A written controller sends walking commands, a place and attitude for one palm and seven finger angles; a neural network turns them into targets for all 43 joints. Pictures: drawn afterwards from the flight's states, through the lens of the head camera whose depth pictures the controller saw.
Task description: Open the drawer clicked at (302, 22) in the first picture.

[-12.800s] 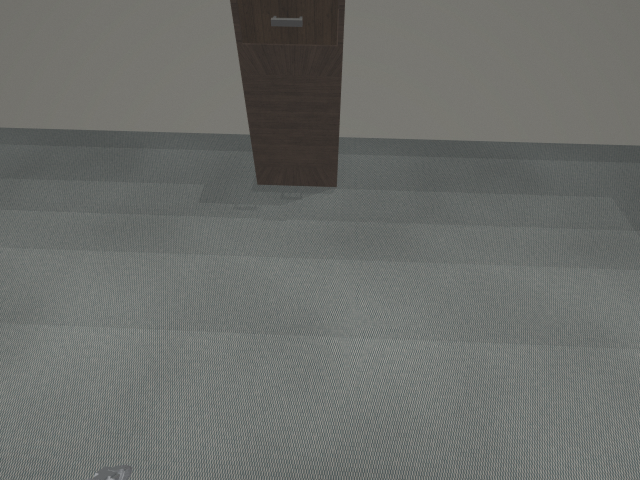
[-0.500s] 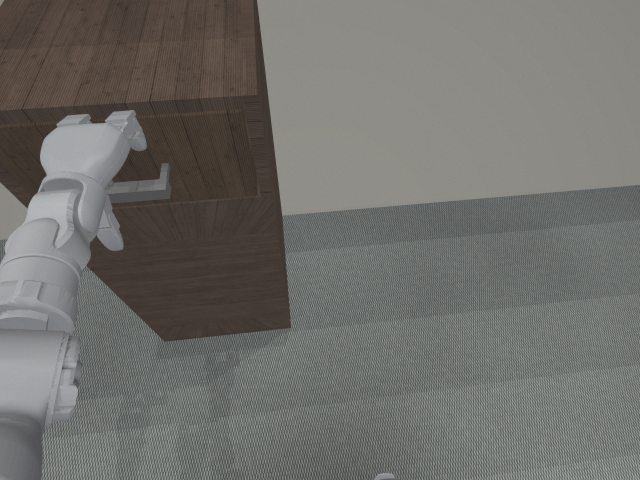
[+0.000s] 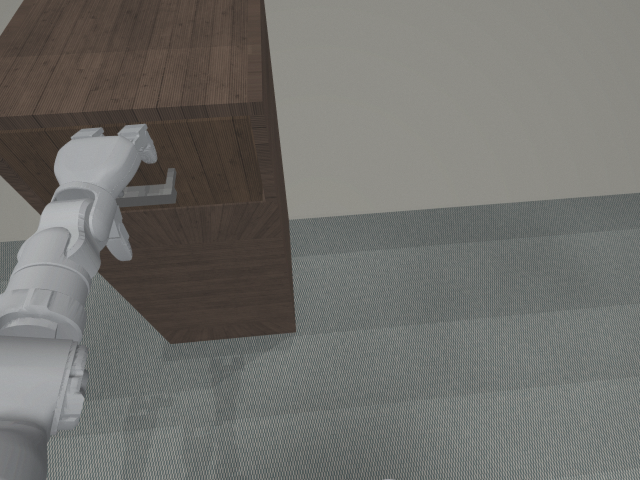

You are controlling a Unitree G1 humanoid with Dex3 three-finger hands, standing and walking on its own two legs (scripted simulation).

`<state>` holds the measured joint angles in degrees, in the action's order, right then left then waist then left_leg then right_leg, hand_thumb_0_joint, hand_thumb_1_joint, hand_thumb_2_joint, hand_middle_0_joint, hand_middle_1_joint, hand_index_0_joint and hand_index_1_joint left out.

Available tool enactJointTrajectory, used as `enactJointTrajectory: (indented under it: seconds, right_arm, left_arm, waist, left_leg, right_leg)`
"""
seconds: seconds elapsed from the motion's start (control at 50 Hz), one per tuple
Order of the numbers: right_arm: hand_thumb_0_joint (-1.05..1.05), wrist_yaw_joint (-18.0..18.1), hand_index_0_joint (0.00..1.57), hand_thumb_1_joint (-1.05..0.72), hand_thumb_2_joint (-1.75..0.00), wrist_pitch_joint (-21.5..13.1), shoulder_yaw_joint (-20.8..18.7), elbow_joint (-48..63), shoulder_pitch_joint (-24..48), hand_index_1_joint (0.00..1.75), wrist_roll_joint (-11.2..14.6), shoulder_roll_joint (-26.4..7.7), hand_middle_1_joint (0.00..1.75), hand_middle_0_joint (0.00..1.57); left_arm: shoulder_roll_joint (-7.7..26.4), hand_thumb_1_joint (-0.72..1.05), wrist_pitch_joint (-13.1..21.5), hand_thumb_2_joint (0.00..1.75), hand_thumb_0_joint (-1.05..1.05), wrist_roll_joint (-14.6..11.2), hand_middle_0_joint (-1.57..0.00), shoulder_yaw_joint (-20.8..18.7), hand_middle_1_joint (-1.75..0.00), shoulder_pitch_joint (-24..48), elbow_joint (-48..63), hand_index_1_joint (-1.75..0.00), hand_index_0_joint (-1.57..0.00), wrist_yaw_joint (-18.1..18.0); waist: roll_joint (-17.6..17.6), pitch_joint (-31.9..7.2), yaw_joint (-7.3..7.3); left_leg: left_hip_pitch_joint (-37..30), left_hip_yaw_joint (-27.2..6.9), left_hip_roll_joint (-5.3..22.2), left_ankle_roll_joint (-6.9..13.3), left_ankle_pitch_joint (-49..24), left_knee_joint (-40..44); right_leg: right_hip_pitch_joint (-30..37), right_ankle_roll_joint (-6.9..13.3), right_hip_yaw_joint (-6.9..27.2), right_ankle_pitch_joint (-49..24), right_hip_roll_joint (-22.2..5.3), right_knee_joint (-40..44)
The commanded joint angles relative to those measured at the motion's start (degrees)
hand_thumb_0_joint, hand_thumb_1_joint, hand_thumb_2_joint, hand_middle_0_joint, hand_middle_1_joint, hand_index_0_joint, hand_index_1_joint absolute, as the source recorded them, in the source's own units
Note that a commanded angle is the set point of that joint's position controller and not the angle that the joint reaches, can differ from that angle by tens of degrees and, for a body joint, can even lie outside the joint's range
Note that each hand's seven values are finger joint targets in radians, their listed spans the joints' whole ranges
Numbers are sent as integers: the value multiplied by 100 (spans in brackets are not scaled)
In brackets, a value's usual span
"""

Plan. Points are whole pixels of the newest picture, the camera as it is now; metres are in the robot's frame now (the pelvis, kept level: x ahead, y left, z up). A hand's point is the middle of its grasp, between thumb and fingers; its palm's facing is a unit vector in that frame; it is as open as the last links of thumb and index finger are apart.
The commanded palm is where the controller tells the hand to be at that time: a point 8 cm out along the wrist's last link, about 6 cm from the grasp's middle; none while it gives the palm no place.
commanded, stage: lower the fingers behind the handle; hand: left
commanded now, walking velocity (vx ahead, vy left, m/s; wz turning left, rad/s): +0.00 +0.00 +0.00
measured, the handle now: (138, 186) +0.52 +0.27 +0.02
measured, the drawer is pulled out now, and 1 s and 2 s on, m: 0.00 0.00 0.00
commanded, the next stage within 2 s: close the thumb around the handle in 1.44 s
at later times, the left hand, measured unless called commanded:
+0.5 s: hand (131, 211) +0.46 +0.26 +0.04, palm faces -0.07 -0.02 -1.00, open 13.8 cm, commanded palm +0.45 +0.26 +0.09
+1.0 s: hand (139, 223) +0.47 +0.26 +0.00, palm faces -0.08 -0.03 -1.00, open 13.8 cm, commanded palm +0.46 +0.25 +0.05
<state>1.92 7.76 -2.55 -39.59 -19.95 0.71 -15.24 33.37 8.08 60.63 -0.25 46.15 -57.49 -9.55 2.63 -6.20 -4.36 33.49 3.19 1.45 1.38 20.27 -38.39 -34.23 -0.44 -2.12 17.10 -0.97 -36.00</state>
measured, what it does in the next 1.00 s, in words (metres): stands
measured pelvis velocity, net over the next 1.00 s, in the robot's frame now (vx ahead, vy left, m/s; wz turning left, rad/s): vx -0.02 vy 0.01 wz -0.01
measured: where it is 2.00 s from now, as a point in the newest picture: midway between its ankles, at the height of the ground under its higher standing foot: outside the picture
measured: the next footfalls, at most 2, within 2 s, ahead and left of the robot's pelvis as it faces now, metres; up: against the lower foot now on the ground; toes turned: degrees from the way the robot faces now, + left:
none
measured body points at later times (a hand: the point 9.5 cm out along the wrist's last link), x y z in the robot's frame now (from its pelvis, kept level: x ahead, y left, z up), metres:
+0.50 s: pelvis -0.01 +0.00 -0.01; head +0.08 -0.01 +0.43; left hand +0.46 +0.25 +0.09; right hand +0.00 -0.28 -0.14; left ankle -0.03 +0.10 -0.72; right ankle -0.01 -0.13 -0.72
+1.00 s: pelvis -0.02 +0.01 -0.02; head +0.10 +0.01 +0.41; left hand +0.47 +0.26 +0.05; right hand -0.03 -0.27 -0.15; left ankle -0.03 +0.10 -0.72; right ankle -0.01 -0.13 -0.72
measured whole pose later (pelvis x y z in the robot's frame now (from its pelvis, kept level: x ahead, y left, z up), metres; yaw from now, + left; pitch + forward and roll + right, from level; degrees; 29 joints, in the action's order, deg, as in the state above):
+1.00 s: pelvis -0.02 +0.01 -0.02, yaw +0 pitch +21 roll -2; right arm 1.2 6.2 -3.0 -41.6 -21.8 -1.2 -15.4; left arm 33.5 9.1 63.8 -2.0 47.7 -63.9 -17.7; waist 2.5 -8.0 -6.9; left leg 47.0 2.6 2.0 1.9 23.5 -49.3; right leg -47.0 -0.8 -2.3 19.4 -0.8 -45.2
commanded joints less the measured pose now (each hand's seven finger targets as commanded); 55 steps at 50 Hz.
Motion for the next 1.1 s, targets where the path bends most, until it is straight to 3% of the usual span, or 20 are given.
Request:
enactJointTrajectory:
  seconds: [0.0,0.1,0.16,0.24,0.3,0.32,0.36,0.44,0.5,0.58,0.64,0.68,0.76,0.8,0.84,0.86,0.96,1.0,1.04,1.08]
  right_arm:
    - [0,89,20,-90,-90,-101,-384,314,-660,30,-50,-927,30,20]
    - [0,60,20,-90,-90,-115,-412,274,-673,30,-101,-923,30,20]
    - [0,54,20,-90,-90,-126,-415,252,-678,30,-102,-935,30,20]
    - [0,57,20,-90,-90,-117,-422,220,-716,30,-106,-958,30,20]
    - [0,58,20,-90,-90,-123,-438,218,-723,30,-116,-955,30,20]
    - [0,59,20,-90,-90,-125,-437,214,-711,30,-117,-943,30,20]
    - [0,67,20,-90,-90,-114,-425,193,-715,30,-114,-963,30,20]
    - [0,59,20,-90,-90,-134,-420,169,-722,30,-111,-965,30,20]
    - [0,57,20,-90,-90,-159,-421,162,-769,30,-136,-968,30,20]
    - [0,38,20,-90,-90,-170,-392,108,-777,30,-151,-991,30,20]
    - [0,27,20,-90,-90,-191,-381,116,-813,30,-146,-998,30,20]
    - [0,31,20,-90,-90,-198,-376,84,-874,30,-144,-1018,30,20]
    - [0,55,20,-90,-90,-238,-400,128,-941,30,-170,-991,30,20]
    - [0,52,20,-90,-90,-232,-419,90,-984,30,-198,-996,30,20]
    - [0,28,20,-90,-90,-231,-406,59,-973,30,-212,-1005,30,20]
    - [0,24,20,-90,-90,-223,-405,50,-968,30,-201,-1002,30,20]
    - [0,-21,20,-90,-90,-223,-445,16,-1030,30,-248,-1014,30,20]
    - [0,-48,20,-90,-90,-212,-436,-11,-1048,30,-254,-1008,30,20]
    - [0,-49,20,-90,-90,-199,-419,-33,-1033,30,-261,-1047,30,20]
    - [0,-53,20,-90,-90,-177,-411,-31,-1019,30,-256,-1048,30,20]
  left_arm:
    - [1594,-50,166,30,0,-21,-30,-386,-120,2633,1209,-120,-30,-298]
    - [1802,-50,205,30,0,8,-30,-682,-120,2336,1066,-120,-30,-524]
    - [1682,-50,120,30,0,55,-30,-564,-120,2454,1058,-120,-30,-640]
    - [1790,-50,44,30,0,74,-30,-647,-120,2358,890,-120,-30,-660]
    - [1782,-50,108,30,0,78,-30,-668,-120,2257,974,-120,-30,-649]
    - [1594,-50,117,30,0,67,-30,-496,-120,2316,964,-120,-30,-642]
    - [1754,-50,138,30,0,85,-30,-646,-120,2158,838,-120,-30,-657]
    - [1579,-50,138,30,0,117,-30,-501,-120,2241,725,-120,-30,-750]
    - [1721,-50,181,30,0,141,-30,-609,-120,2415,856,-120,-30,-856]
    - [1625,-50,67,30,0,164,-30,-540,-120,2441,493,-120,-30,-950]
    - [1629,-50,-50,30,0,234,-30,-477,-120,2448,354,-120,-30,-988]
    - [1521,-50,-101,30,0,193,-30,-409,-120,2514,165,-120,-30,-940]
    - [1527,-50,88,30,0,227,-30,-374,-120,2744,556,-120,-30,-865]
    - [1539,-50,195,30,0,211,-30,-465,-120,2637,562,-120,-30,-893]
    - [1530,-50,168,30,0,200,-30,-494,-120,2476,416,-120,-30,-956]
    - [1418,-50,124,30,0,230,-30,-389,-120,2469,287,-120,-30,-978]
    - [1452,-50,108,30,0,271,-30,-478,-120,2629,582,-120,-30,-1124]
    - [1330,-50,74,30,0,239,-30,-396,-120,2646,519,-120,-30,-1159]
    - [1558,-50,-10,30,0,255,-30,-568,-120,2587,469,-120,-30,-1200]
    - [1554,-50,-96,30,0,258,-30,-548,-120,2627,442,-120,-30,-1188]
  waist:
    - [117,-2170,-156]
    - [223,-2391,-52]
    - [161,-2405,-122]
    - [63,-2494,-121]
    - [206,-2634,-88]
    - [239,-2483,-168]
    - [111,-2418,-112]
    - [107,-2173,-207]
    - [176,-2480,-187]
    - [131,-2184,-269]
    - [220,-2353,-255]
    - [-26,-2245,-363]
    - [399,-2634,-319]
    - [369,-2723,-328]
    - [328,-2549,-305]
    - [256,-2374,-371]
    - [529,-2803,-320]
    - [543,-2759,-373]
    - [400,-2713,-331]
    - [414,-2734,-342]
  left_leg:
    - [-1189,-175,-199,103,-2517,182]
    - [-1051,-118,-224,99,-2596,48]
    - [-967,-116,-219,102,-2599,7]
    - [-873,-96,-217,110,-2559,-40]
    - [-962,-111,-207,107,-2690,-78]
    - [-965,-103,-204,106,-2590,-85]
    - [-849,-122,-205,108,-2439,-75]
    - [-727,-145,-203,106,-2155,-100]
    - [-739,-160,-217,116,-2187,-163]
    - [-546,-189,-203,104,-1972,-212]
    - [-481,-175,-224,104,-1890,-275]
    - [-427,-206,-194,118,-1839,-308]
    - [-679,-269,-181,89,-2035,-428]
    - [-740,-313,-156,82,-2236,-540]
    - [-545,-299,-160,81,-2147,-577]
    - [-443,-300,-157,80,-2039,-588]
    - [-723,-379,-109,29,-2403,-718]
    - [-681,-394,-106,27,-2389,-761]
    - [-535,-369,-113,46,-2324,-756]
    - [-545,-365,-118,47,-2348,-746]
  right_leg:
    - [986,240,59,-1883,308,142]
    - [1037,237,80,-2016,317,20]
    - [984,228,71,-2079,317,-26]
    - [1051,208,88,-2151,315,-63]
    - [1027,216,97,-2166,322,-91]
    - [903,213,95,-2102,328,-61]
    - [871,221,80,-1945,335,-84]
    - [584,220,60,-1664,337,-86]
    - [653,224,82,-1701,334,-160]
    - [338,235,36,-1433,345,-186]
    - [303,231,45,-1398,348,-260]
    - [225,221,25,-1360,350,-243]
    - [59,239,24,-1358,367,-388]
    - [-66,236,11,-1404,378,-460]
    - [-142,238,-4,-1355,387,-499]
    - [-257,238,-20,-1273,389,-498]
    - [-409,257,-62,-1325,408,-650]
    - [-488,249,-69,-1294,416,-667]
    - [-378,245,-62,-1343,413,-678]
    - [-343,254,-66,-1365,412,-659]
